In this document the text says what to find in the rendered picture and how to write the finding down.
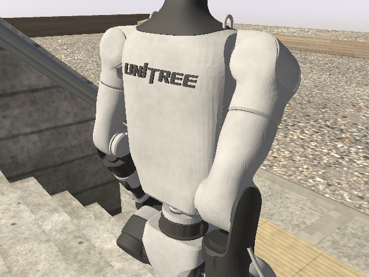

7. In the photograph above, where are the stairs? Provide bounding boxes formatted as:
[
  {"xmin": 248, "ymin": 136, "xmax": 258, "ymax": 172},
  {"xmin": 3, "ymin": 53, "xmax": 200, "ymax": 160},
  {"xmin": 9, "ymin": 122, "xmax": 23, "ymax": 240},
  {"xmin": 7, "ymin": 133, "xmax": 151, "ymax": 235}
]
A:
[{"xmin": 0, "ymin": 170, "xmax": 160, "ymax": 277}]

